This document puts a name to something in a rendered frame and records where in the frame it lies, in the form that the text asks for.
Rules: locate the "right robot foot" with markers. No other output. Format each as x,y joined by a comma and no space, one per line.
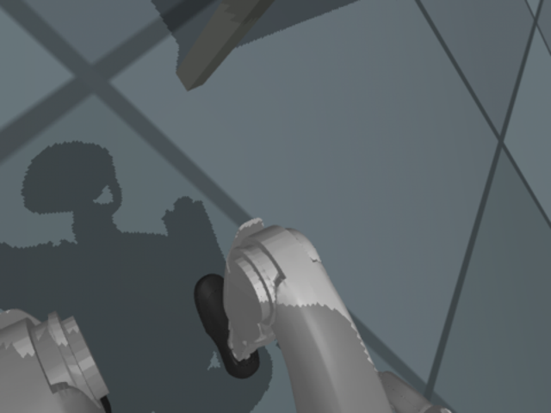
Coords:
208,295

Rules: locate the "right robot hand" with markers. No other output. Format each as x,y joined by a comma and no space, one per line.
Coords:
403,397

